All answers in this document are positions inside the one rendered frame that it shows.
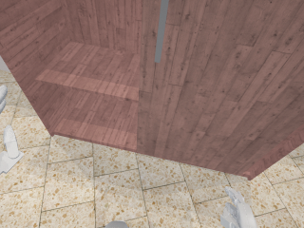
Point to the robot left hand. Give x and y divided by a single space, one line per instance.
12 156

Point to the wardrobe door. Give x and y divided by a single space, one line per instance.
297 131
230 83

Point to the robot right hand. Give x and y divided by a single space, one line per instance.
240 216

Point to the handle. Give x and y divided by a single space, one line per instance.
161 29

